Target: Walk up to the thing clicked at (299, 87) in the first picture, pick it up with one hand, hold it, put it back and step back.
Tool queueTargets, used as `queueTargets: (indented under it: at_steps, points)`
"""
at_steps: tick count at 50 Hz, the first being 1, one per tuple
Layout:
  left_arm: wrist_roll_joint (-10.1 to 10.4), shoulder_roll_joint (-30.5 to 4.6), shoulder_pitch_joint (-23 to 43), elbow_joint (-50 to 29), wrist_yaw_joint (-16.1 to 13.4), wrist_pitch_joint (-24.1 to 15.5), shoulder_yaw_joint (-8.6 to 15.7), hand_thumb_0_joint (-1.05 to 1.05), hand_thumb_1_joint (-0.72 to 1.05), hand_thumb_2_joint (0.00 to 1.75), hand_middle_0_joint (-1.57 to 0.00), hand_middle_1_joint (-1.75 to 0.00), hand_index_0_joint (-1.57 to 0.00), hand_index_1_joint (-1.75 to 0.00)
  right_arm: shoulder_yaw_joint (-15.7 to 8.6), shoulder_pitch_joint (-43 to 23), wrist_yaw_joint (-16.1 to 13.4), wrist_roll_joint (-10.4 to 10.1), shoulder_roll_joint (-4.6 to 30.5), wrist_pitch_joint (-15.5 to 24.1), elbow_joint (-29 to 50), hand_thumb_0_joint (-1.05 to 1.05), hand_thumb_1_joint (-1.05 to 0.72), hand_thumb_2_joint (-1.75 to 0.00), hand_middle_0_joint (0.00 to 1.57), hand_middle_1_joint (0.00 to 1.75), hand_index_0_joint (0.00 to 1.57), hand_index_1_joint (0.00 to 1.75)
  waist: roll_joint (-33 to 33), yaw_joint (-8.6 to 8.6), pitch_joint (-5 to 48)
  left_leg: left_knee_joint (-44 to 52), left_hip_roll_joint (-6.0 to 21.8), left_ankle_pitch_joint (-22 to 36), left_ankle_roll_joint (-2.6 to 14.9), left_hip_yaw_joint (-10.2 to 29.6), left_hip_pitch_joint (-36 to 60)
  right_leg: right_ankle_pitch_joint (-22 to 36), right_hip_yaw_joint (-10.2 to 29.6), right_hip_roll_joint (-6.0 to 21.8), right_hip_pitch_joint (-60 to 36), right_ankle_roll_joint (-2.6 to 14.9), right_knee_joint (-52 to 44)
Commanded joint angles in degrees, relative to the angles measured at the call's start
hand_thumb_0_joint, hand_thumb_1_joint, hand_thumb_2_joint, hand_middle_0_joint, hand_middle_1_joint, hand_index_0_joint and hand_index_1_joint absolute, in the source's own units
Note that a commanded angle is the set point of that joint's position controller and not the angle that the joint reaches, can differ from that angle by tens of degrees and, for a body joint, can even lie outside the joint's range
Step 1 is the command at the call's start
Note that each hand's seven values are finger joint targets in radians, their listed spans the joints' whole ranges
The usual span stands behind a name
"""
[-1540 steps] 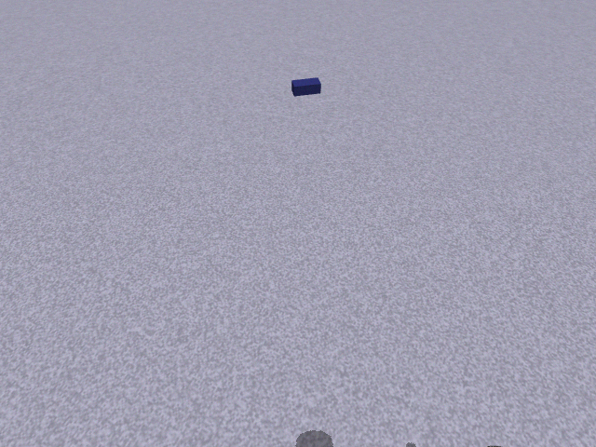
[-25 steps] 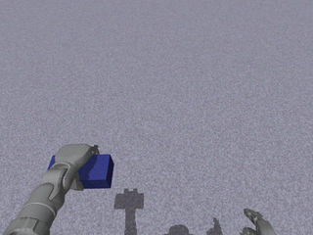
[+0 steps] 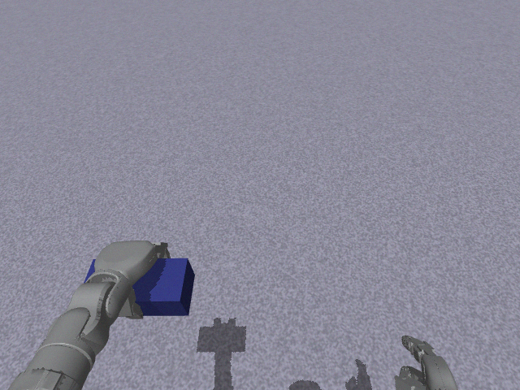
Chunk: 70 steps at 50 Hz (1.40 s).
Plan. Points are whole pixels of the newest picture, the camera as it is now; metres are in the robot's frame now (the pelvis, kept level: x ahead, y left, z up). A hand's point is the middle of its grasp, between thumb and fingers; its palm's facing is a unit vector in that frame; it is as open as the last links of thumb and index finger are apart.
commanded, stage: hold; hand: left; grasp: from above
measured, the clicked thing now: (140, 287) +0.30 +0.22 -0.06
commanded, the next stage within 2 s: crouch in 0.90 s
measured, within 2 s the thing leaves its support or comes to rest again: neither
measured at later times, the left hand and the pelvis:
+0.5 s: hand (135, 283) +0.29 +0.22 -0.02, palm faces -0.45 -0.03 -0.89, open 10.7 cm; pelvis +0.00 +0.00 +0.01, yaw +0 degrees
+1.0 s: hand (137, 278) +0.30 +0.22 -0.02, palm faces -0.46 -0.03 -0.89, open 10.7 cm; pelvis +0.01 +0.00 +0.01, yaw +0 degrees
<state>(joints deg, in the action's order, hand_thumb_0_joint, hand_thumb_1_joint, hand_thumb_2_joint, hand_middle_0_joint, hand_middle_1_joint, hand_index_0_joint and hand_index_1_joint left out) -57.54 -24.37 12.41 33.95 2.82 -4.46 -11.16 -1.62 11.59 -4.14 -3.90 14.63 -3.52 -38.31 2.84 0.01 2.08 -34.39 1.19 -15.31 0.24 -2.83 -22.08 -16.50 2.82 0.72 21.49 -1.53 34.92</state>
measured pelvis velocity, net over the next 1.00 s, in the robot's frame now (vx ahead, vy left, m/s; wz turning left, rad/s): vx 0.01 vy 0.00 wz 0.00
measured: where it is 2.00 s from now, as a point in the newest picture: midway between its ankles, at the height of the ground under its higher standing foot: outside the picture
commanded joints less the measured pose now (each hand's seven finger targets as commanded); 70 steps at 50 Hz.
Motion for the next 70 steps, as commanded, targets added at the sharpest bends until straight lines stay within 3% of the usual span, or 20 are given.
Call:
queueTargets:
  at_steps: [1,5,11,16,25,31,35,38,43,45,49,50,51,56,59,64,66,68,69,70]
  points:
    - [0.4,-12.2,18.3,-12.3,-2.2,-0.2,6.7,0.00,0.55,0.97,-0.89,-0.88,-0.91,-0.86,-2.5,-4.7,-0.5,0.0,7.5,2.3,7.8,0.00,-0.90,-0.90,0.20,0.30,0.20,0.30,-1.2,-0.02,13.7,5.4,-1.6,8.0,0.58,1.0,9.9,6.9,-1.7,-2.9,-2.7,2.03,-6.5]
    - [0.6,-12.4,17.6,-12.7,-1.6,-0.1,6.4,0.00,0.54,0.98,-0.91,-0.85,-0.92,-0.84,-2.4,-5.1,-0.7,-0.1,7.3,2.2,7.9,0.00,-0.91,-0.90,0.20,0.30,0.20,0.30,-1.9,-0.06,13.9,5.4,-1.9,10.0,0.84,0.7,11.2,9.1,-1.5,-2.6,-3.6,1.82,-7.2]
    - [1.1,-11.7,17.7,-12.8,-1.1,0.1,6.0,0.00,0.55,0.95,-0.90,-0.85,-0.92,-0.83,-2.0,-6.1,-0.8,-0.3,7.2,1.9,8.7,0.00,-0.91,-0.90,0.20,0.30,0.20,0.30,-1.8,0.13,11.2,7.6,-1.6,7.0,0.62,1.0,10.9,5.7,-1.8,-2.8,-3.3,2.10,-8.6]
    - [1.1,-12.0,17.4,-14.6,-0.4,0.0,6.0,0.00,0.52,0.98,-0.91,-0.82,-0.91,-0.82,-2.0,-6.3,-0.9,-0.3,7.0,1.8,8.9,0.00,-0.91,-0.90,0.20,0.30,0.20,0.30,-1.6,0.19,13.0,7.4,-1.9,9.7,0.77,0.6,12.8,8.5,-1.4,-2.4,-5.1,1.95,-8.8]
    - [1.0,-11.1,17.1,-13.3,-0.9,-0.2,5.3,0.00,0.55,1.00,-0.92,-0.85,-0.93,-0.84,-1.9,-6.4,-1.0,-0.4,6.9,1.2,8.6,0.00,-0.90,-0.90,0.20,0.30,0.20,0.30,-2.3,-0.25,12.2,7.7,-2.0,11.1,0.95,0.6,13.5,10.1,-1.5,-2.3,-5.1,1.79,-9.6]
    - [0.6,-12.2,18.4,-12.9,-1.7,-0.4,6.3,0.00,0.54,1.01,-0.92,-0.85,-0.93,-0.85,-2.0,-6.2,-1.0,-0.2,7.0,0.7,8.2,0.00,-0.91,-0.90,0.20,0.30,0.20,0.30,-1.6,0.35,12.8,8.5,-1.6,11.9,0.49,1.1,14.1,10.1,-2.0,-2.7,-6.1,2.22,-9.4]
    - [0.8,-10.8,18.4,-11.8,-1.7,-0.1,4.9,0.00,0.54,1.02,-0.93,-0.83,-0.93,-0.84,-2.1,-6.0,-0.9,-0.4,7.0,0.5,8.2,0.00,-0.90,-0.90,0.20,0.30,0.20,0.30,-1.8,-0.05,12.5,8.4,-1.7,13.3,0.63,0.8,14.4,11.9,-1.9,-2.6,-6.3,2.09,-9.3]
    - [0.7,-12.1,17.1,-10.8,-1.7,-0.1,6.5,0.00,0.55,1.02,-0.93,-0.85,-0.93,-0.85,-2.3,-5.9,-1.0,-0.4,7.0,0.3,8.1,0.00,-0.90,-0.90,0.20,0.30,0.20,0.30,-2.5,0.84,12.9,8.1,-1.9,14.4,0.66,0.7,14.1,12.8,-2.0,-2.5,-7.0,1.98,-9.5]
    - [0.8,-10.9,17.1,-11.6,-1.4,-0.1,5.2,0.00,0.57,1.03,-0.96,-0.82,-0.96,-0.83,-2.3,-5.9,-0.9,-0.5,6.9,-0.1,8.5,0.00,-0.91,-0.90,0.20,0.30,0.20,0.30,-2.6,0.22,12.2,8.3,-2.1,13.5,0.85,0.4,14.5,12.6,-1.7,-2.2,-6.3,1.78,-10.2]
    - [0.7,-12.1,16.3,-11.4,-1.4,-0.3,6.4,0.00,0.55,1.01,-0.94,-0.82,-0.94,-0.82,-2.2,-5.7,-1.0,-0.5,7.0,-0.3,8.7,0.00,-0.91,-0.90,0.20,0.30,0.20,0.30,-2.9,0.54,11.9,8.5,-2.0,13.2,0.85,0.7,13.9,12.0,-2.0,-2.3,-6.6,1.90,-10.2]
    - [0.3,-11.9,18.7,-11.9,-1.8,-0.6,6.0,0.00,0.57,1.04,-0.96,-0.83,-0.95,-0.84,-2.4,-5.8,-1.0,-0.5,7.1,-0.6,8.5,0.00,-0.91,-0.90,0.20,0.30,0.20,0.30,-1.6,0.04,12.7,8.6,-1.9,13.6,0.76,0.5,14.9,12.3,-1.8,-2.3,-6.7,2.14,-9.9]
    - [0.5,-11.5,18.9,-11.3,-2.1,-0.6,5.7,0.00,0.62,0.96,-0.94,-0.90,-0.98,-0.86,-2.4,-5.4,-0.9,-0.5,7.1,-0.6,8.5,0.00,-0.93,-0.92,0.20,0.30,0.20,0.30,-1.8,-0.06,12.2,8.7,-1.7,13.6,0.68,0.7,14.4,12.2,-2.0,-2.5,-6.3,2.22,-9.7]
    - [0.6,-10.9,18.0,-11.3,-2.3,-0.6,5.4,0.00,0.54,0.88,-0.86,-0.85,-0.90,-0.81,-2.4,-5.5,-0.9,-0.5,7.1,-0.6,8.6,0.00,-0.89,-0.90,0.20,0.30,0.20,0.30,-1.7,0.47,12.0,9.0,-1.5,13.2,0.47,1.0,14.4,11.4,-2.2,-2.7,-6.4,2.36,-9.7]
    - [-0.5,-9.6,15.9,-6.9,-4.0,-1.2,4.7,0.00,0.46,0.92,-0.85,-0.83,-0.86,-0.82,-2.6,-4.6,-0.7,-0.5,7.0,-1.0,8.2,0.00,-0.90,-0.90,0.20,0.30,0.20,0.30,-4.6,-0.46,11.1,7.3,-2.1,13.7,0.95,0.5,12.8,12.9,-1.9,-2.2,-5.2,1.80,-9.3]
    - [-1.5,-8.9,16.4,-2.9,-6.4,-2.5,4.8,0.00,0.48,0.96,-0.88,-0.82,-0.88,-0.83,-2.5,-4.2,-0.5,0.1,7.0,-1.4,7.6,0.00,-0.90,-0.91,0.20,0.30,0.20,0.30,-5.4,-1.17,8.9,5.2,-2.0,11.3,0.79,0.8,9.0,10.4,-2.2,-2.1,-1.2,1.98,-7.5]
    - [-5.8,-8.6,23.4,3.6,-13.0,-4.2,4.9,0.00,0.53,0.96,-0.91,-0.84,-0.92,-0.84,-3.4,-1.6,0.6,1.7,7.6,-1.8,5.7,0.00,-0.90,-0.90,0.20,0.30,0.20,0.30,-3.6,-2.38,13.9,-4.8,-2.2,9.2,0.27,0.7,0.9,8.8,-2.2,-2.2,7.5,2.23,1.7]
    - [-7.5,-7.5,27.2,6.3,-15.6,-3.9,3.9,0.00,0.56,1.00,-0.93,-0.89,-0.94,-0.88,-4.0,-0.1,1.0,2.3,7.6,-1.7,5.2,0.00,-0.91,-0.90,0.20,0.30,0.20,0.30,-2.9,-3.48,17.0,-10.3,-2.4,8.3,0.27,0.6,-3.5,8.6,-2.0,-2.1,12.7,2.16,6.1]
    - [-8.5,-5.5,27.7,10.6,-18.0,-3.3,3.0,0.00,0.59,0.99,-0.96,-0.87,-0.97,-0.87,-4.5,1.6,1.6,2.8,7.8,-1.6,4.9,0.00,-0.91,-0.90,0.20,0.30,0.20,0.30,-4.2,-4.20,19.3,-15.1,-2.2,7.6,0.67,1.0,-8.4,7.9,-2.1,-2.0,16.4,2.16,10.4]
    - [-9.1,-6.4,29.0,12.4,-19.3,-3.2,3.5,0.00,0.62,1.00,-0.98,-0.89,-0.99,-0.89,-4.8,1.9,1.8,3.0,8.1,-1.4,4.6,0.00,-0.91,-0.90,0.20,0.30,0.20,0.30,-3.5,-3.69,20.3,-17.9,-2.3,7.2,0.70,0.9,-11.1,7.3,-2.2,-2.0,19.0,2.26,12.5]
    - [-9.5,-6.1,30.5,14.9,-20.3,-3.0,3.3,0.00,0.65,1.02,-1.01,-0.88,-1.01,-0.88,-5.1,2.2,1.9,3.1,8.4,-1.3,4.6,0.00,-0.91,-0.90,0.20,0.30,0.20,0.30,-3.8,-4.43,20.7,-20.2,-2.2,5.6,0.70,1.1,-14.0,5.8,-2.4,-2.2,21.9,2.36,14.7]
